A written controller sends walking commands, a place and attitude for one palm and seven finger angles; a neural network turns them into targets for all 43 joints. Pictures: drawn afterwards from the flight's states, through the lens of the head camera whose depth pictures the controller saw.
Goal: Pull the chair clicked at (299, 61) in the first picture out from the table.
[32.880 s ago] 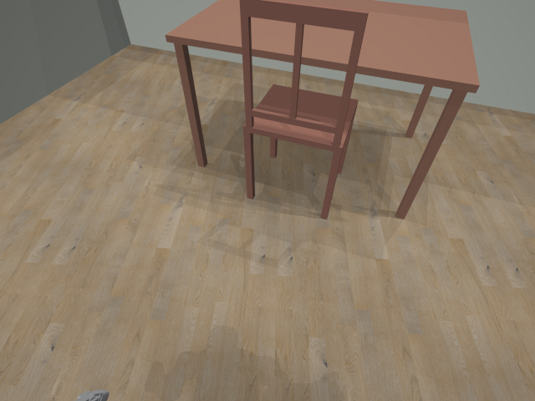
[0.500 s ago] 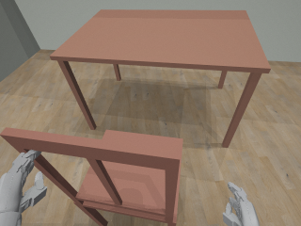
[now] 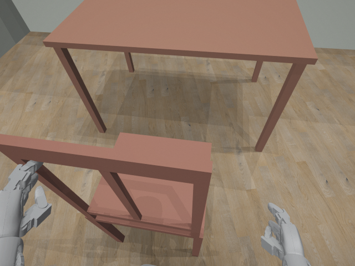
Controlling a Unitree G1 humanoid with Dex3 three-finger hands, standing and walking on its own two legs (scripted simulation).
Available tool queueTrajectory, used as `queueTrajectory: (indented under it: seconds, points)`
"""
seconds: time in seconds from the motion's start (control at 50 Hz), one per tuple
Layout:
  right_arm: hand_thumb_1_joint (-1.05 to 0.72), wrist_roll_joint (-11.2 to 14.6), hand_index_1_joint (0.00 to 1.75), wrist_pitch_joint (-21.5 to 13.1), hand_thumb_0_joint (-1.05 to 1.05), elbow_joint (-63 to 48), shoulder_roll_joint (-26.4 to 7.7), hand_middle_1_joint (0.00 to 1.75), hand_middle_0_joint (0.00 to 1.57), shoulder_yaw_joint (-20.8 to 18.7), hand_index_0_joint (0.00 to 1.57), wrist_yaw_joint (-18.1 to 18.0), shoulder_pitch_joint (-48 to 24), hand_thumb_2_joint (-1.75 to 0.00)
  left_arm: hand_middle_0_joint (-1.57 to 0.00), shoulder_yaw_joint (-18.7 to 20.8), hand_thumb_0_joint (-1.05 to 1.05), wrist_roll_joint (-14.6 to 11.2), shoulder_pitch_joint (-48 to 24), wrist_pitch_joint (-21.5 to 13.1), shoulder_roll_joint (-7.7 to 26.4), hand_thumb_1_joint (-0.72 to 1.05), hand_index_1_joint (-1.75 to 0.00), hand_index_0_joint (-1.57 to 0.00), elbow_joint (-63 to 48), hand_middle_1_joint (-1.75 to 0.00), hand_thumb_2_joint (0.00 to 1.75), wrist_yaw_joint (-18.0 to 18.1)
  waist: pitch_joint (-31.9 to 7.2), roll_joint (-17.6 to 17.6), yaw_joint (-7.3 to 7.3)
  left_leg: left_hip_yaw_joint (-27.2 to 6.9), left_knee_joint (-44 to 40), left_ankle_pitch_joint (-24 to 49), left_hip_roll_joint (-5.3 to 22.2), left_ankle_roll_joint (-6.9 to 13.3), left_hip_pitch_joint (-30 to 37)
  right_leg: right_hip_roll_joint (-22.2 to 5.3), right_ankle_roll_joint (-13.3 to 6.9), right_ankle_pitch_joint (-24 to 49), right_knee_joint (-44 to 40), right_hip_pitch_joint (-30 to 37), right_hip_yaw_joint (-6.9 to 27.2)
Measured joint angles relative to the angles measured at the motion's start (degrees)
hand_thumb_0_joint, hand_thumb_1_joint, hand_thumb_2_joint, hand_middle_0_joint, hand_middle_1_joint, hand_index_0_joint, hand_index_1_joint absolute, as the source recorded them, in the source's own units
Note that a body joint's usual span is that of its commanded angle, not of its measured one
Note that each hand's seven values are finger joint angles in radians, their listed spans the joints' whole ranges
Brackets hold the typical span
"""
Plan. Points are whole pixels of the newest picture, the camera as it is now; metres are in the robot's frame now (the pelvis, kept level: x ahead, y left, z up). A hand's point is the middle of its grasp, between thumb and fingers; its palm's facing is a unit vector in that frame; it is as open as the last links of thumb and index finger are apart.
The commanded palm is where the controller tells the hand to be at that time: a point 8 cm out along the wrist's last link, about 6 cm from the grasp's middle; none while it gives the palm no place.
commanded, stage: step back with the hand held close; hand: left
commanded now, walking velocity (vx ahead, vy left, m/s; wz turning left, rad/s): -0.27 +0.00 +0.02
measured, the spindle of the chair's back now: (125, 198) +0.26 +0.19 -0.07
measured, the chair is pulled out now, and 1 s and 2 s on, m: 0.54 0.57 0.57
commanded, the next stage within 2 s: stop stepping back and stand still in 1.22 s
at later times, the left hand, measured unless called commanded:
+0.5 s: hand (17, 251) +0.10 +0.27 +0.11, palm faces +0.25 -0.78 -0.57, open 6.5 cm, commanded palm +0.05 +0.31 +0.18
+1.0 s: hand out of the picture +0.08 +0.29 +0.18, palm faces +0.43 -0.74 -0.52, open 7.4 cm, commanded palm +0.02 +0.33 +0.18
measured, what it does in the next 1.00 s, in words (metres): walks backwards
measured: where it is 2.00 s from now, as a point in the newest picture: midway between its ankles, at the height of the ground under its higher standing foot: outside the picture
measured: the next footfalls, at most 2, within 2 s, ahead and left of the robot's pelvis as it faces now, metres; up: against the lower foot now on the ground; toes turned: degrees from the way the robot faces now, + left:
right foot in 1.04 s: -0.18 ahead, -0.12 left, +0.00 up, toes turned -2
left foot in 1.24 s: -0.10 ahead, +0.12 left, +0.00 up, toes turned -4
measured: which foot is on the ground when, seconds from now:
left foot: down 0.00-1.00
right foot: down 0.00-0.82, up 0.84-1.00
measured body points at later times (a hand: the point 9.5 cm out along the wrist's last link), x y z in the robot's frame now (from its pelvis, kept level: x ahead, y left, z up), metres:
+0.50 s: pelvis -0.08 +0.00 -0.01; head -0.03 +0.03 +0.43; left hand +0.08 +0.31 +0.14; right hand +0.09 -0.22 -0.10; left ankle +0.00 +0.15 -0.74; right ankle +0.00 -0.12 -0.74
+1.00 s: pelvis -0.12 +0.03 -0.02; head -0.10 +0.06 +0.43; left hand +0.05 +0.33 +0.21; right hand +0.04 -0.20 -0.09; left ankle +0.00 +0.15 -0.74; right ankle -0.19 -0.11 -0.73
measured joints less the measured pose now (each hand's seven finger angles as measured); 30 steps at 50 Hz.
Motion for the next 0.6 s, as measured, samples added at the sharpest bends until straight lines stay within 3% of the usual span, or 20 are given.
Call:
queueTrajectory:
  seconds: [0.16, 0.36, 0.46, 0.54, 0.6]
  points:
    - [-0.90, 0.1, 0.30, 2.9, 0.02, -2.7, 1.0, 0.30, 0.20, -1.0, 0.20, -0.4, -0.1, -0.90, -0.21, 1.1, 0.01, -0.4, 5.2, -1.0, 4.7, 0.90, -0.32, -0.27, -7.1, -0.30, 0.90, 0.0, 2.1, -2.9, -2.51, 0.5, 0.7, 2.4, -0.6, 0.5, -4.2, -0.5, 0.5, 2.4, 0.9, -4.4, 0.6]
    - [-0.90, -0.6, 0.30, 0.6, 0.02, -1.1, 2.6, 0.30, 0.20, -0.3, 0.20, -1.2, 2.6, -0.90, -0.22, 2.4, 0.01, 0.7, 9.9, -5.1, 10.6, 0.89, -0.36, -0.38, -11.9, -0.30, 0.90, -1.6, 1.4, -4.4, -3.01, -1.4, 6.0, 3.0, 0.0, 0.0, -10.8, 0.2, 0.0, 3.9, 3.9, -9.5, -1.1]
    - [-0.90, -1.2, 0.30, -1.4, 0.02, 0.0, 2.6, 0.30, 0.20, 0.0, 0.20, -1.2, 4.3, -0.90, -0.24, 3.4, 0.02, 1.3, 10.8, -8.3, 11.1, 0.89, -0.38, -0.42, -13.0, -0.32, 0.90, -1.3, 0.7, -4.4, -2.99, -2.1, 8.8, 1.6, 0.3, 0.4, -13.5, 0.4, -0.3, 4.2, 5.2, -11.2, -1.9]
    - [-0.90, -1.9, 0.30, -2.4, 0.02, 2.1, 2.0, 0.30, 0.20, -0.1, 0.20, -1.2, 5.6, -0.90, -0.27, 7.6, 0.02, 0.9, 7.5, -13.6, 9.7, 0.89, -0.36, -0.37, -16.8, -0.33, 0.90, 1.1, -1.0, -4.3, -2.28, -2.1, 9.8, 0.9, 0.2, 0.4, -14.7, 0.1, -0.3, 4.4, 5.8, -12.1, -2.3]
    - [-0.90, -1.9, 0.30, -1.8, 0.02, 3.4, 1.9, 0.30, 0.21, -0.4, 0.20, -0.7, 5.6, -0.90, -0.27, 11.5, 0.02, 1.3, 3.5, -17.2, 7.8, 0.89, -0.34, -0.32, -16.7, -0.33, 0.90, 2.7, -3.5, -3.9, -2.52, -1.4, 10.3, 0.1, 0.2, 0.5, -15.0, 0.0, -0.1, 4.6, 5.9, -12.4, -1.7]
